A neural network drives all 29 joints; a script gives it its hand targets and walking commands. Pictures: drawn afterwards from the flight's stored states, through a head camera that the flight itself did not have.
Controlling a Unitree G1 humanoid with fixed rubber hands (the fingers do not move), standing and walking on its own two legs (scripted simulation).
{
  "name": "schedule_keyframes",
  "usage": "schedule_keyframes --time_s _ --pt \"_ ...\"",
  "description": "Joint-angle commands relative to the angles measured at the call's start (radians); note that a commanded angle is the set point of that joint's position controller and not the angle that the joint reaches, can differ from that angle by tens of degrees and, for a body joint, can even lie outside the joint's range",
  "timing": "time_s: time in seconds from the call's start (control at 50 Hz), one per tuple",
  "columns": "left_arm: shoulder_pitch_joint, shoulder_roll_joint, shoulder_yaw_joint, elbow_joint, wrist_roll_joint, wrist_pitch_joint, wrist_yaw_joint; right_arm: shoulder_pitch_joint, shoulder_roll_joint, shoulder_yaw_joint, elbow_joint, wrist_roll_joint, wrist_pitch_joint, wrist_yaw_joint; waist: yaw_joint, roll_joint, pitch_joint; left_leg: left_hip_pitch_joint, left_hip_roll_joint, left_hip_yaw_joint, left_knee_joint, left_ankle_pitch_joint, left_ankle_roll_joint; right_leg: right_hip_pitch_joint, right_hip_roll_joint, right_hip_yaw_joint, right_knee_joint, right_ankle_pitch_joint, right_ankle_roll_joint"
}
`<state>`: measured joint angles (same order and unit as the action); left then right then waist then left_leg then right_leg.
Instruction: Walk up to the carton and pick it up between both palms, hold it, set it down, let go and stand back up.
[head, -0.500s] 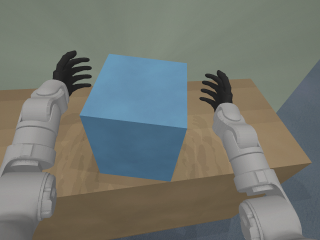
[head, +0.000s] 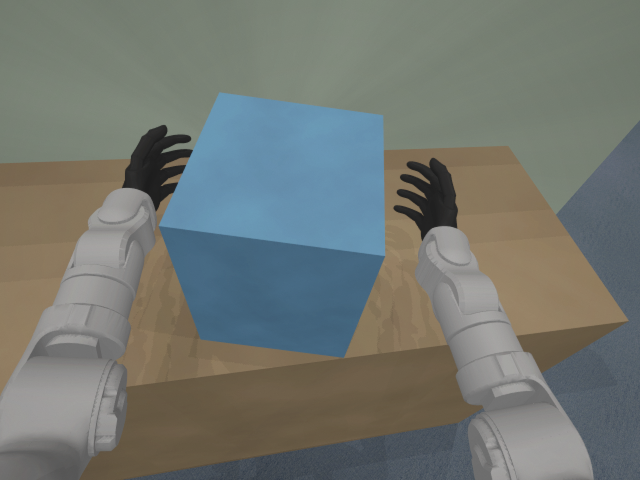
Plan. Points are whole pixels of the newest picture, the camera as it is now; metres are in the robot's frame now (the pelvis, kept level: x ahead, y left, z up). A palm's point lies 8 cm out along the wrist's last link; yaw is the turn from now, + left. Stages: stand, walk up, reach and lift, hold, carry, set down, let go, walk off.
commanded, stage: reach and lift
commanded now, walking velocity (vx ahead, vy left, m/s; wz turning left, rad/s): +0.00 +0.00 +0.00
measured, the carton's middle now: (286, 234) +0.41 +0.02 +0.07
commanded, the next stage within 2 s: none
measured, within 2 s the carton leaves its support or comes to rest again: neither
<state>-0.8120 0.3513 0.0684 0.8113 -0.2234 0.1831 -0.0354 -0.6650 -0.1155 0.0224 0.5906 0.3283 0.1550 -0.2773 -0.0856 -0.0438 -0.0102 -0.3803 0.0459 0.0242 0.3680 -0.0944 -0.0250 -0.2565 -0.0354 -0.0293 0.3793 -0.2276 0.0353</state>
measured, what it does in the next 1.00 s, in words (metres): stands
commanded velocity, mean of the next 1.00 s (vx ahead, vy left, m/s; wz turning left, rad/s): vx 0.00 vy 0.00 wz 0.00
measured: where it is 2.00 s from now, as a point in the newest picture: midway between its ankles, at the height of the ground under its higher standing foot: outside the picture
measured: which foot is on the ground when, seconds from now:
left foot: down 0.00-1.00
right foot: down 0.00-1.00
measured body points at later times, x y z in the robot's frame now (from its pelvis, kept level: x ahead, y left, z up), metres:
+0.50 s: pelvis +0.00 +0.00 +0.00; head +0.04 +0.02 +0.45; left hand +0.45 +0.16 +0.10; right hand +0.40 -0.14 +0.11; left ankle +0.05 +0.13 -0.74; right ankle -0.03 -0.14 -0.74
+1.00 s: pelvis +0.00 +0.00 +0.00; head +0.03 +0.03 +0.45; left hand +0.45 +0.16 +0.11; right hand +0.40 -0.13 +0.10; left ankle +0.05 +0.13 -0.74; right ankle -0.03 -0.14 -0.74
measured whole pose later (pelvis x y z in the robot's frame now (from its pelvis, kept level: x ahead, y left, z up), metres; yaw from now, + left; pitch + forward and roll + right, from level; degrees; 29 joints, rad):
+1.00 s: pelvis +0.00 +0.00 +0.00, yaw +0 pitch +5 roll -1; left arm -0.81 0.14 0.33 0.84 0.13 0.10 -0.11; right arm -0.66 0.20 -0.33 0.68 -0.15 -0.04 -0.22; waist -0.08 -0.05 -0.02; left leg -0.35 0.05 0.02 0.36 -0.09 -0.02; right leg -0.21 -0.04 -0.03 0.35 -0.21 0.04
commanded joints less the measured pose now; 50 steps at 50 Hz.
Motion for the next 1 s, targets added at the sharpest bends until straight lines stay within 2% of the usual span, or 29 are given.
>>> schedule_keyframes --time_s 0.0,0.02,0.04,0.12,0.14,0.18,0.22,0.24,0.26,0.28,0.32,0.38,0.4,0.42,0.44,0.52,0.54,0.56,0.6,0.62,0.66,0.68,0.72,0.84,0.86,0.92,0.94,0.96,0.98 --pt "-0.442 0.009 -0.010 -0.210 0.080 -0.056 -0.004 -0.413 -0.062 0.002 -0.176 -0.073 -0.088 -0.005 0.000 0.149 -0.757 0.533 -0.042 0.028 0.095 0.329 -0.004 -0.068 0.083 -0.013 -0.055 0.489 0.025" --pt "-0.437 0.004 0.007 -0.166 0.089 -0.055 -0.008 -0.393 -0.040 -0.013 -0.100 -0.098 -0.079 -0.004 0.004 0.117 -0.690 0.516 -0.041 0.029 0.094 0.286 0.000 -0.079 0.077 -0.006 -0.067 0.442 0.034" --pt "-0.464 -0.002 -0.001 -0.232 0.094 -0.054 -0.001 -0.401 -0.054 -0.035 -0.132 -0.115 -0.091 -0.007 -0.028 0.133 -0.736 0.552 -0.040 0.032 0.095 0.318 -0.010 -0.073 0.090 -0.020 -0.066 0.468 0.038" --pt "-0.459 -0.019 0.044 -0.261 0.132 -0.041 -0.003 -0.402 -0.022 -0.027 -0.180 -0.124 -0.106 -0.024 0.009 0.139 -0.742 0.532 -0.046 0.039 0.093 0.349 -0.004 -0.048 0.081 -0.013 -0.054 0.524 0.043" --pt "-0.450 -0.022 0.050 -0.249 0.142 -0.038 0.002 -0.395 -0.001 -0.032 -0.150 -0.127 -0.102 -0.020 -0.005 0.148 -0.725 0.531 -0.039 0.032 0.092 0.348 -0.004 -0.052 0.076 -0.018 -0.063 0.513 0.040" --pt "-0.421 -0.029 0.062 -0.296 0.140 -0.042 0.000 -0.390 -0.008 -0.016 -0.194 -0.136 -0.110 -0.029 0.013 0.102 -0.743 0.532 -0.049 0.042 0.095 0.382 0.004 -0.022 0.079 -0.013 -0.044 0.568 0.052" --pt "-0.455 -0.046 0.069 -0.297 0.179 -0.025 0.013 -0.422 -0.008 -0.056 -0.136 -0.147 -0.112 -0.032 -0.007 0.134 -0.732 0.561 -0.041 0.036 0.107 0.396 -0.012 -0.072 0.091 -0.030 -0.056 0.534 0.053" --pt "-0.464 -0.046 0.091 -0.288 0.187 -0.033 0.013 -0.422 0.026 -0.033 -0.169 -0.154 -0.114 -0.033 0.031 0.125 -0.740 0.529 -0.039 0.039 0.095 0.366 -0.001 -0.027 0.082 -0.019 -0.049 0.532 0.051" --pt "-0.472 -0.070 0.076 -0.278 0.185 -0.023 0.018 -0.428 0.034 -0.048 -0.149 -0.157 -0.117 -0.041 0.003 0.115 -0.708 0.531 -0.042 0.044 0.094 0.365 -0.001 -0.026 0.083 -0.025 -0.052 0.546 0.046" --pt "-0.464 -0.063 0.105 -0.242 0.198 -0.021 0.012 -0.436 0.037 -0.035 -0.136 -0.160 -0.111 -0.039 0.029 0.101 -0.654 0.501 -0.047 0.045 0.085 0.337 0.004 -0.017 0.075 -0.016 -0.054 0.518 0.057" --pt "-0.455 -0.095 0.092 -0.237 0.210 -0.029 0.011 -0.426 0.044 -0.065 -0.113 -0.186 -0.105 -0.033 0.001 0.111 -0.657 0.512 -0.046 0.051 0.074 0.297 0.001 -0.024 0.076 -0.025 -0.060 0.486 0.053" --pt "-0.468 -0.136 0.075 -0.285 0.214 -0.042 0.018 -0.433 0.081 -0.081 -0.147 -0.203 -0.127 -0.034 0.010 0.147 -0.704 0.545 -0.035 0.052 0.087 0.361 -0.013 -0.045 0.075 -0.032 -0.053 0.509 0.043" --pt "-0.478 -0.159 0.060 -0.306 0.213 -0.041 0.020 -0.432 0.076 -0.087 -0.148 -0.196 -0.129 -0.034 -0.013 0.146 -0.710 0.558 -0.034 0.040 0.095 0.352 -0.015 -0.059 0.084 -0.038 -0.065 0.484 0.037" --pt "-0.501 -0.144 0.072 -0.261 0.229 -0.042 0.019 -0.464 0.078 -0.095 -0.115 -0.210 -0.124 -0.028 0.003 0.163 -0.672 0.552 -0.034 0.041 0.083 0.307 -0.017 -0.079 0.078 -0.041 -0.077 0.431 0.045" --pt "-0.531 -0.157 0.060 -0.301 0.209 -0.048 0.022 -0.455 0.102 -0.111 -0.124 -0.216 -0.126 -0.031 -0.011 0.143 -0.696 0.551 -0.031 0.041 0.088 0.313 -0.017 -0.079 0.077 -0.037 -0.074 0.422 0.040" --pt "-0.493 -0.195 0.084 -0.191 0.253 -0.040 0.012 -0.477 0.135 -0.122 -0.105 -0.264 -0.125 -0.028 -0.003 0.087 -0.624 0.509 -0.027 0.047 0.050 0.212 0.006 -0.048 0.072 -0.034 -0.083 0.359 0.046" --pt "-0.514 -0.203 0.071 -0.204 0.247 -0.049 0.013 -0.513 0.161 -0.116 -0.123 -0.250 -0.129 -0.020 0.007 0.115 -0.638 0.514 -0.030 0.048 0.055 0.213 0.001 -0.054 0.067 -0.038 -0.077 0.343 0.041" --pt "-0.524 -0.209 0.070 -0.140 0.256 -0.048 0.006 -0.507 0.160 -0.144 -0.066 -0.275 -0.126 -0.017 -0.013 0.099 -0.586 0.487 -0.030 0.048 0.051 0.164 0.003 -0.070 0.063 -0.034 -0.091 0.308 0.039" --pt "-0.483 -0.238 0.075 -0.248 0.273 -0.067 0.011 -0.444 0.152 -0.148 -0.095 -0.307 -0.150 -0.010 -0.016 0.120 -0.649 0.547 -0.021 0.045 0.062 0.274 -0.010 -0.059 0.073 -0.050 -0.078 0.374 0.031" --pt "-0.478 -0.252 0.087 -0.192 0.285 -0.076 0.002 -0.445 0.170 -0.166 -0.034 -0.327 -0.150 -0.004 -0.020 0.123 -0.608 0.546 -0.017 0.042 0.061 0.265 -0.014 -0.073 0.071 -0.063 -0.086 0.342 0.033" --pt "-0.516 -0.279 0.074 -0.209 0.287 -0.091 -0.003 -0.480 0.198 -0.177 -0.101 -0.333 -0.171 0.004 -0.019 0.127 -0.653 0.557 -0.029 0.056 0.072 0.271 -0.012 -0.068 0.068 -0.058 -0.079 0.346 0.029" --pt "-0.447 -0.261 0.125 -0.111 0.333 -0.083 -0.009 -0.425 0.202 -0.162 -0.039 -0.349 -0.164 0.007 0.013 0.123 -0.562 0.523 -0.032 0.062 0.046 0.209 0.002 -0.045 0.053 -0.043 -0.091 0.306 0.032" --pt "-0.457 -0.267 0.125 -0.144 0.340 -0.092 -0.014 -0.425 0.211 -0.182 -0.029 -0.366 -0.181 0.005 -0.001 0.107 -0.607 0.519 -0.035 0.060 0.043 0.220 -0.001 -0.004 0.058 -0.049 -0.077 0.344 0.035" --pt "-0.457 -0.466 0.108 -0.055 0.419 -0.118 -0.075 -0.460 0.361 -0.220 0.023 -0.459 -0.236 0.072 -0.013 0.099 -0.534 0.540 -0.028 0.065 0.025 0.227 -0.015 -0.019 0.063 -0.065 -0.113 0.259 0.019" --pt "-0.468 -0.531 0.136 -0.018 0.458 -0.120 -0.102 -0.475 0.444 -0.212 0.050 -0.508 -0.239 0.092 0.009 0.097 -0.507 0.528 -0.037 0.077 0.009 0.201 -0.008 0.018 0.052 -0.063 -0.115 0.259 0.028" --pt "-0.460 -0.818 0.085 0.066 0.528 -0.113 -0.195 -0.526 0.723 -0.165 0.030 -0.582 -0.258 0.172 0.008 0.090 -0.473 0.531 -0.046 0.077 -0.015 0.192 -0.006 0.069 0.056 -0.060 -0.139 0.279 0.022" --pt "-0.501 -0.833 0.064 0.014 0.520 -0.134 -0.205 -0.547 0.753 -0.116 -0.032 -0.596 -0.286 0.189 0.032 0.084 -0.548 0.541 -0.055 0.092 -0.006 0.236 -0.009 0.123 0.060 -0.060 -0.115 0.354 0.034" --pt "-0.471 -0.845 0.065 0.032 0.519 -0.145 -0.206 -0.513 0.758 -0.113 -0.010 -0.630 -0.289 0.209 0.022 0.067 -0.562 0.537 -0.053 0.088 0.000 0.269 -0.013 0.137 0.072 -0.069 -0.109 0.397 0.033" --pt "-0.457 -0.851 0.100 0.052 0.563 -0.151 -0.210 -0.522 0.759 -0.098 0.000 -0.633 -0.302 0.218 0.058 0.089 -0.588 0.552 -0.053 0.093 -0.009 0.297 -0.017 0.156 0.073 -0.064 -0.097 0.447 0.042"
